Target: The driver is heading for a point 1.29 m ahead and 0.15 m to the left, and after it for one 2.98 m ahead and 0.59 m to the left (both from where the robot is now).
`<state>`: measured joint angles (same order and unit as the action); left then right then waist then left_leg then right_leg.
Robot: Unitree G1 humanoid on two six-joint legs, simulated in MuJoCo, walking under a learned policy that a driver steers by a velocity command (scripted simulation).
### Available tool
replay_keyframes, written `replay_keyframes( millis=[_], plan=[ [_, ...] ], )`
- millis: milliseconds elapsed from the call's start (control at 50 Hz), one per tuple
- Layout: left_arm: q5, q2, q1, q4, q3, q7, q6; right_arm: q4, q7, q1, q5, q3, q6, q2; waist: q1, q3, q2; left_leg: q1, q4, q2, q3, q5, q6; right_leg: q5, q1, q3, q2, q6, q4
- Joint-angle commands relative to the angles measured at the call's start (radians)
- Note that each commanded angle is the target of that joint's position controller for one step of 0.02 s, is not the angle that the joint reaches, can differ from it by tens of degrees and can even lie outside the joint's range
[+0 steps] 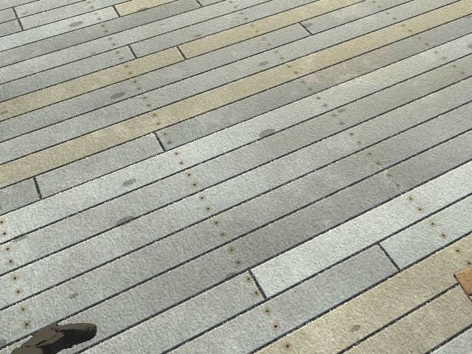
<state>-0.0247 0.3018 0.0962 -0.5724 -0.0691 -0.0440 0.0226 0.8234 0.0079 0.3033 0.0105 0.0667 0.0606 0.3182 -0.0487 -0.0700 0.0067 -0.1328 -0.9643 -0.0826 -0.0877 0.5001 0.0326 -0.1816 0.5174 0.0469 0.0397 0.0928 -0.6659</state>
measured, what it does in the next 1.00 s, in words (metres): walks ahead: left foot, then right foot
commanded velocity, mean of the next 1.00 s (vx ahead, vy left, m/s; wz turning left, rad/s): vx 0.31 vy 0.00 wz -0.26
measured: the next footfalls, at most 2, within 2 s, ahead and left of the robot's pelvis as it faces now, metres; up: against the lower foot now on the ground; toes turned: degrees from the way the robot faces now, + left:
left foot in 0.44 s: +0.44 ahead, +0.10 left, +0.00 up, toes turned -13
right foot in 0.82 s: +0.44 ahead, -0.14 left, +0.00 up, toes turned -10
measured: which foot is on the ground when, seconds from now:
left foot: up 0.00-0.42, down 0.44-1.00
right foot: down 0.00-0.44, up 0.46-0.80, down 0.82-1.00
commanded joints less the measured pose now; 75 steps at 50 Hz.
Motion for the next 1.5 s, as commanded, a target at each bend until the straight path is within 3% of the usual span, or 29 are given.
replay_keyframes(
  millis=[20, 40, 60, 80, 160, 260, 320, 380, 420, 440, 460, 480, 500, 520, 540, 560, 600, 640, 700, 800, 820, 840, 860, 880, 900, 920, 1060, 1240, 1500],
  plan=[
    [0.006, 0.178, 0.283, 0.006, -0.057, 0.007, 0.028, -0.17, -0.02, -0.115, 0.034, 0.014, 0.078, 0.145, 0.159, 0.269, 0.1, -0.71, -0.403, 0.035, 0.179, -0.051, -0.044, -0.183, -0.78, -0.692, -0.329, 0.251, 0.383],
    [0.006, 0.158, 0.222, 0.008, -0.048, 0.008, 0.035, -0.16, -0.012, -0.118, 0.015, 0.009, 0.082, 0.126, 0.107, 0.188, -0.004, -0.656, -0.314, -0.006, 0.179, -0.124, -0.042, -0.061, -0.624, -0.586, -0.286, 0.219, 0.383],
    [0.012, 0.134, 0.169, 0.016, -0.04, 0.011, 0.036, -0.152, -0.005, -0.109, -0.011, 0.014, 0.077, 0.129, 0.069, 0.147, -0.005, -0.589, -0.235, -0.03, 0.18, -0.164, -0.032, 0.056, -0.508, -0.509, -0.253, 0.207, 0.392],
    [0.024, 0.13, 0.143, 0.027, -0.036, 0.015, 0.038, -0.149, -0.007, -0.087, -0.017, 0.017, 0.068, 0.133, 0.04, 0.135, 0.032, -0.528, -0.209, -0.041, 0.184, -0.183, -0.022, 0.166, -0.433, -0.47, -0.234, 0.21, 0.402],
    [0.015, 0.141, 0.156, -0.003, -0.038, 0.039, 0.043, -0.155, -0.004, -0.126, -0.03, 0.006, 0.036, 0.082, 0.032, 0.098, 0.026, -0.493, -0.026, -0.023, 0.148, -0.282, 0.033, 0.278, -0.291, -0.357, -0.183, 0.205, 0.437],
    [0.007, 0.145, 0.229, -0.053, -0.037, 0.056, 0.035, -0.184, -0.023, -0.3, -0.019, -0.018, 0.044, 0.033, 0.11, 0.072, 0.065, -0.397, 0.33, 0.037, 0.13, -0.603, 0.039, 0.15, -0.26, -0.285, -0.13, 0.132, 0.427],
    [0.002, 0.142, 0.284, -0.094, -0.035, 0.053, 0.036, -0.203, -0.037, -0.357, -0.008, -0.013, 0.056, 0.054, 0.137, 0.05, 0.075, -0.391, 0.414, 0.045, 0.142, -0.62, 0.012, 0.104, -0.332, -0.333, -0.173, 0.125, 0.392],
    [0.007, 0.145, 0.297, -0.118, -0.037, 0.055, 0.027, -0.211, -0.044, -0.342, -0.007, 0.0, 0.064, 0.082, 0.121, 0.04, 0.103, -0.381, 0.462, 0.053, 0.142, -0.498, -0.032, 0.159, -0.433, -0.393, -0.222, 0.107, 0.33],
    [0.009, 0.134, 0.268, -0.119, -0.033, 0.056, 0.018, -0.184, -0.037, -0.23, -0.018, 0.017, 0.069, 0.106, 0.054, 0.074, 0.112, -0.235, 0.526, 0.082, 0.104, -0.471, -0.079, 0.383, -0.456, -0.376, -0.184, 0.071, 0.206],
    [0.018, 0.1, 0.258, -0.107, -0.019, 0.057, 0.017, -0.17, -0.033, -0.126, -0.039, 0.03, 0.076, 0.144, 0.004, 0.184, 0.081, -0.038, 0.498, 0.014, 0.148, -0.62, -0.126, 0.448, -0.413, -0.325, -0.121, 0.03, 0.026],
    [0.029, 0.059, 0.328, -0.091, -0.002, 0.062, 0.024, -0.161, -0.031, -0.001, -0.06, 0.047, 0.077, 0.215, -0.008, 0.352, -0.083, 0.307, 0.433, -0.178, 0.384, -0.844, -0.242, 0.191, -0.171, -0.25, -0.011, -0.042, -0.289],
    [0.016, 0.04, 0.441, -0.118, 0.006, 0.063, 0.031, -0.116, -0.043, 0.07, -0.041, 0.05, 0.06, 0.203, 0.007, 0.447, -0.32, 0.475, 0.524, -0.332, 0.715, -0.845, -0.368, -0.453, 0.061, -0.219, 0.094, -0.103, -0.561],
    [0.005, 0.125, 0.391, -0.128, -0.012, 0.064, 0.028, -0.125, -0.046, 0.063, -0.007, 0.029, 0.053, 0.129, -0.015, 0.37, -0.183, 0.413, 0.555, -0.312, 0.701, -0.729, -0.335, -0.45, 0.134, -0.28, 0.046, -0.109, -0.653],
    [0.002, 0.144, 0.291, -0.11, -0.019, 0.066, 0.019, -0.137, -0.043, -0.014, -0.007, 0.016, 0.046, 0.093, -0.013, 0.257, -0.1, 0.287, 0.561, -0.28, 0.556, -0.774, -0.299, -0.384, 0.156, -0.25, 0.012, -0.117, -0.655],
    [0.019, 0.133, 0.216, -0.091, -0.017, 0.07, 0.009, -0.143, -0.044, -0.081, -0.02, 0.0, 0.042, 0.064, 0.007, 0.18, -0.035, 0.152, 0.592, -0.231, 0.457, -0.856, -0.271, -0.328, 0.125, -0.208, -0.028, -0.12, -0.598],
    [0.028, 0.117, 0.202, -0.083, -0.017, 0.071, 0.001, -0.14, -0.045, -0.125, -0.022, -0.009, 0.042, 0.044, 0.042, 0.144, -0.052, 0.056, 0.603, -0.202, 0.39, -0.954, -0.272, -0.294, 0.075, -0.191, -0.067, -0.126, -0.529],
    [0.024, 0.059, 0.251, -0.104, -0.007, 0.071, -0.014, -0.12, -0.045, -0.166, -0.03, -0.019, 0.042, 0.02, 0.084, 0.142, -0.116, -0.045, 0.634, -0.128, 0.272, -1.03, -0.251, -0.239, -0.046, -0.155, -0.086, -0.144, -0.369],
    [0.022, 0.022, 0.25, -0.105, 0.006, 0.075, -0.021, -0.104, -0.037, -0.195, -0.028, -0.011, 0.031, 0.057, 0.098, 0.172, -0.145, -0.073, 0.643, -0.119, 0.22, -1.064, -0.259, -0.192, -0.121, -0.121, -0.087, -0.164, -0.202],
    [0.028, 0.028, 0.205, -0.108, 0.008, 0.077, -0.026, -0.075, -0.028, -0.17, -0.02, -0.003, 0.015, 0.091, 0.071, 0.216, -0.124, -0.067, 0.644, -0.119, 0.193, -1.03, -0.254, -0.047, -0.222, -0.104, -0.079, -0.161, -0.049],
    [0.038, 0.045, 0.13, -0.104, -0.002, 0.076, -0.039, -0.037, -0.029, -0.183, -0.007, -0.02, -0.007, 0.067, 0.074, 0.144, -0.098, -0.124, 0.637, -0.09, 0.213, -0.575, -0.201, 0.1, -0.348, -0.092, -0.069, -0.112, 0.203],
    [0.049, 0.06, 0.109, -0.095, -0.004, 0.078, -0.037, -0.024, -0.03, -0.155, -0.009, -0.029, -0.007, 0.046, 0.068, 0.127, -0.073, -0.144, 0.626, -0.062, 0.215, -0.462, -0.158, 0.191, -0.39, -0.128, -0.097, -0.094, 0.264],
    [0.051, 0.096, 0.101, -0.081, -0.01, 0.084, -0.035, -0.018, -0.03, -0.129, -0.027, -0.037, -0.004, 0.029, 0.049, 0.138, -0.019, -0.174, 0.591, -0.023, 0.196, -0.346, -0.116, 0.338, -0.446, -0.192, -0.164, -0.068, 0.256],
    [0.039, 0.141, 0.074, -0.083, -0.02, 0.088, -0.039, -0.002, -0.035, -0.037, -0.034, -0.036, -0.001, 0.027, -0.017, 0.149, 0.091, -0.209, 0.594, 0.043, 0.152, -0.219, -0.084, 0.353, -0.481, -0.213, -0.191, -0.027, 0.2],
    [0.032, 0.092, 0.059, -0.091, -0.014, 0.081, -0.041, 0.004, -0.03, -0.055, -0.033, -0.043, -0.007, 0.016, 0.006, 0.153, 0.114, -0.154, 0.587, 0.064, 0.111, -0.216, -0.06, 0.187, -0.418, -0.192, -0.156, -0.027, 0.201],
    [0.035, 0.055, 0.054, -0.088, -0.007, 0.074, -0.04, 0.002, -0.027, -0.106, -0.028, -0.039, -0.015, 0.039, 0.034, 0.109, 0.074, -0.163, 0.576, 0.067, 0.109, -0.225, -0.055, 0.142, -0.381, -0.18, -0.125, -0.045, 0.208],
    [0.041, 0.05, 0.052, -0.093, -0.004, 0.072, -0.037, 0.0, -0.022, -0.127, -0.025, -0.039, -0.022, 0.038, 0.037, 0.1, 0.058, -0.164, 0.566, 0.062, 0.109, -0.257, -0.059, 0.168, -0.372, -0.175, -0.118, -0.058, 0.207],
    [0.033, 0.06, 0.063, -0.135, -0.007, 0.071, -0.018, 0.034, -0.011, -0.13, -0.019, -0.037, -0.041, 0.05, 0.038, 0.129, 0.031, -0.083, 0.523, 0.045, 0.118, -0.452, -0.055, 0.361, -0.392, -0.163, -0.107, -0.056, 0.165],
    [0.03, 0.058, 0.046, -0.217, -0.008, 0.073, -0.019, 0.101, 0.004, -0.138, -0.016, -0.033, -0.062, 0.053, 0.032, 0.111, -0.004, -0.049, 0.538, 0.044, 0.118, -0.441, -0.045, 0.32, -0.389, -0.147, -0.093, -0.057, 0.183],
    [0.028, 0.05, 0.038, -0.364, -0.002, 0.084, -0.027, 0.182, 0.018, -0.113, -0.018, -0.038, -0.058, 0.045, 0.036, 0.058, -0.002, -0.08, 0.582, 0.048, 0.115, -0.336, -0.045, 0.173, -0.378, -0.123, -0.07, -0.072, 0.229]
  ],
)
